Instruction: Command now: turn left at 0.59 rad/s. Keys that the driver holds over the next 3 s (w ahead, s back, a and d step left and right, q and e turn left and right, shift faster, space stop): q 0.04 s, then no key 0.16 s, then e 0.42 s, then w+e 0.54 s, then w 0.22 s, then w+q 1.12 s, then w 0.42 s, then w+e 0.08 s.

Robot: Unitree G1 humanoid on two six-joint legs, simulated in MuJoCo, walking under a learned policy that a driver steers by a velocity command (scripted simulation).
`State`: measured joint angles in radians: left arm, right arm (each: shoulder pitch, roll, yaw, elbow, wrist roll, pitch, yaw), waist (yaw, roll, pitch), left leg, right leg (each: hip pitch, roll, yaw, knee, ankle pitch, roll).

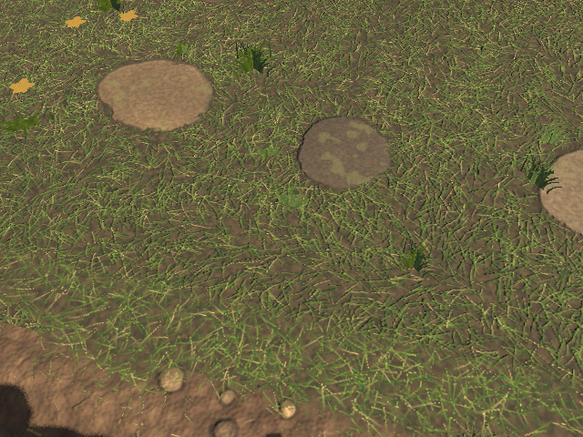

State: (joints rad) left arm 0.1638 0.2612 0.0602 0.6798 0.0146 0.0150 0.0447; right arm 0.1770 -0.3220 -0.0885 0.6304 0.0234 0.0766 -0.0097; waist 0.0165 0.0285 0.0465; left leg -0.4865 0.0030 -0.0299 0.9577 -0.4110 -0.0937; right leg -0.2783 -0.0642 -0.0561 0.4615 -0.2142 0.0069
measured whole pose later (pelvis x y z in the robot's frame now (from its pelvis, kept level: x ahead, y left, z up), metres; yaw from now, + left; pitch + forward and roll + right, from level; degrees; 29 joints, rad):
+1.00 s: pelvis +0.05 +0.02 +0.00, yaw -16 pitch +2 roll +1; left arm 0.36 0.30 0.07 0.73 -0.02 -0.02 0.02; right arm 0.07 -0.31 -0.08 0.74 0.03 -0.09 0.02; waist 0.07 0.02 0.00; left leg -0.42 -0.01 -0.08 0.52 -0.18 -0.06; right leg -0.11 0.05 0.19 0.38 -0.30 -0.04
